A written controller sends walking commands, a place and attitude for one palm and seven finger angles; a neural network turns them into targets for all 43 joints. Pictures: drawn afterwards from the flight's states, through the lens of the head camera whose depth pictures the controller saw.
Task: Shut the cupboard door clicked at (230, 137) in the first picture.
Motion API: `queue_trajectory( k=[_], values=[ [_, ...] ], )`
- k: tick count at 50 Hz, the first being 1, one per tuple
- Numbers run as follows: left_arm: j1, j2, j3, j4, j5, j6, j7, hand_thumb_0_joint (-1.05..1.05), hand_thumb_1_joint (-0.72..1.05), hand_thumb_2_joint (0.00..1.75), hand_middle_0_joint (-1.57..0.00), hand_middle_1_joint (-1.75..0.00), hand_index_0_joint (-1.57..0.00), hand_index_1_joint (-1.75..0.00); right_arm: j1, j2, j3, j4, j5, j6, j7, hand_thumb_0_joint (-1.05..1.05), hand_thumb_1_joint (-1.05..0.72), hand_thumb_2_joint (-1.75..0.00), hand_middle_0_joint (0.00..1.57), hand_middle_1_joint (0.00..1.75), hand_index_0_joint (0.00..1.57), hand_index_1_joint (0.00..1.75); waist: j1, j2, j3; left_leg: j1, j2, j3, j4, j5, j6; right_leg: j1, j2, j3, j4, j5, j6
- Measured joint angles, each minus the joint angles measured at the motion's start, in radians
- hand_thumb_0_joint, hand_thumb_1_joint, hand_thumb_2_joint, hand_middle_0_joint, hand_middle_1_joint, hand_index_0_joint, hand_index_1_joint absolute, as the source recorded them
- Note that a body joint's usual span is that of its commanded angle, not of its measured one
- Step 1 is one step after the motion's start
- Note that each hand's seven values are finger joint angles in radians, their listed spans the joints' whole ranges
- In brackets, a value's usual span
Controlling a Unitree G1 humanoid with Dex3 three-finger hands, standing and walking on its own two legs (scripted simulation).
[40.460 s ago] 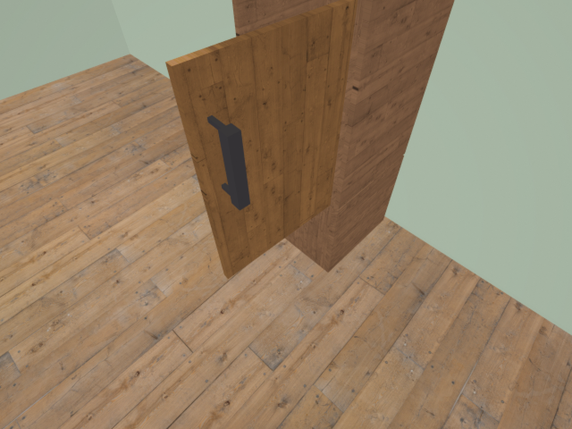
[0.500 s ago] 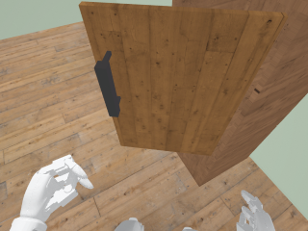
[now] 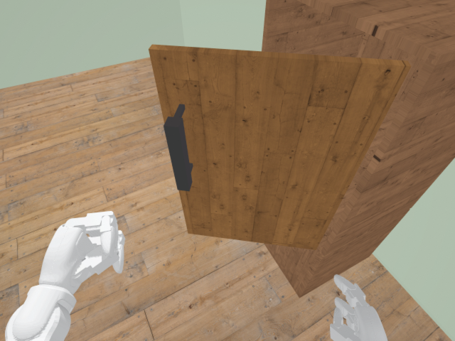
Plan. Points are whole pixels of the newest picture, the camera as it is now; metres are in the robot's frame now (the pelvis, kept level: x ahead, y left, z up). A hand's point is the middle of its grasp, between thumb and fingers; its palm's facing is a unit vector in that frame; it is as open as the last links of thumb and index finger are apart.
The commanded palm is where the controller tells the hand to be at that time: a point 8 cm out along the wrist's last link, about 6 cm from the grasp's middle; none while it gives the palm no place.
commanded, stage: raise the hand and make a fist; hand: left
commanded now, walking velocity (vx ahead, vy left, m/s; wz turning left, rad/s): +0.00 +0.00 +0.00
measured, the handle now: (182, 149) +0.45 +0.13 +0.09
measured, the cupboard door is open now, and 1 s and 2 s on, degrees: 55 55 55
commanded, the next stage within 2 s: bring the fist close to the handle in 0.40 s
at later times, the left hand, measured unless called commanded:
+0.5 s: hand (127, 254) +0.22 +0.17 +0.10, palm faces -0.05 -1.00 -0.06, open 3.1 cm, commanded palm +0.20 +0.22 +0.10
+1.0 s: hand (158, 218) +0.29 +0.14 +0.10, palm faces -0.08 -1.00 -0.03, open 3.1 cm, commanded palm +0.27 +0.19 +0.10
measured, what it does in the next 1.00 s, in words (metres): stands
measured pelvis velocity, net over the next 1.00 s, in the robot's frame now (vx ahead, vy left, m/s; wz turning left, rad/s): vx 0.00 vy -0.02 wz -0.02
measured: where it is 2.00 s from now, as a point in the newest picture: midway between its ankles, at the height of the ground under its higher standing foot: outside the picture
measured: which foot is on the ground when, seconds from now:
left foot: down 0.00-1.00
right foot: down 0.00-1.00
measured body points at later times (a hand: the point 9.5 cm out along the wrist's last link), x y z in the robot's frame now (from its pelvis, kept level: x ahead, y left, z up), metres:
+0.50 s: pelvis +0.00 -0.02 +0.00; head +0.01 -0.03 +0.45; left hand +0.22 +0.22 +0.10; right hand +0.17 -0.25 -0.06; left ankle +0.02 +0.08 -0.70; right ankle -0.01 -0.12 -0.70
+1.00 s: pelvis +0.00 -0.02 +0.01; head +0.02 -0.03 +0.46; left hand +0.28 +0.19 +0.10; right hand +0.16 -0.26 -0.07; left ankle +0.02 +0.08 -0.70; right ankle -0.01 -0.12 -0.70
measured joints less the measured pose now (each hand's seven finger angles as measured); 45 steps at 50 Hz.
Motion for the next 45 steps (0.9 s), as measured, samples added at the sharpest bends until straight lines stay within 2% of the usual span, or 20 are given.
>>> queue_trajectory(
  k=[8,17,28,35,45],
  values=[
    [-0.026,-0.003,0.016,0.034,-0.011,0.034,-0.018,0.01,0.90,0.90,-1.30,-1.49,-1.30,-1.50,0.013,-0.017,-0.012,0.021,0.002,-0.007,-0.003,0.02,-0.90,-0.90,0.21,0.30,0.20,0.30,-0.009,-0.004,0.009,0.041,0.002,0.005,-0.049,0.022,-0.006,0.033,0.002,0.006,-0.039,0.019,-0.005],
    [-0.011,-0.013,0.009,0.033,-0.006,0.002,-0.010,0.01,0.90,0.90,-1.30,-1.49,-1.30,-1.50,0.011,-0.028,-0.028,0.024,0.000,-0.010,-0.001,0.02,-0.90,-0.90,0.21,0.30,0.20,0.30,-0.009,-0.010,0.019,0.043,0.007,0.002,-0.049,0.024,-0.016,0.032,0.008,0.003,-0.031,0.016,-0.015],
    [-0.014,-0.015,0.006,0.046,-0.015,-0.005,-0.021,0.01,0.90,0.90,-1.31,-1.50,-1.30,-1.50,0.000,-0.022,-0.023,0.023,-0.001,-0.006,-0.004,0.02,-0.90,-0.90,0.21,0.30,0.20,0.30,-0.006,0.001,0.018,0.037,0.013,-0.004,-0.041,0.023,-0.025,0.025,0.014,-0.002,-0.021,0.012,-0.023],
    [-0.114,-0.025,-0.023,0.106,0.001,0.002,-0.007,0.01,0.90,0.90,-1.31,-1.50,-1.30,-1.50,-0.008,-0.024,-0.018,0.035,0.001,0.000,-0.012,0.02,-0.90,-0.90,0.21,0.30,0.20,0.30,-0.004,0.004,0.028,0.029,0.011,-0.010,-0.034,0.024,-0.026,0.018,0.012,-0.008,-0.012,0.009,-0.025],
    [-0.230,-0.038,-0.035,0.189,0.026,0.030,0.032,0.01,0.90,0.90,-1.31,-1.50,-1.30,-1.50,0.000,-0.018,-0.018,0.039,-0.001,0.025,0.001,0.02,-0.90,-0.90,0.21,0.30,0.20,0.30,-0.021,-0.009,0.023,0.043,0.011,0.011,-0.066,0.032,-0.026,0.017,0.011,0.014,-0.025,0.016,-0.024]
  ],
)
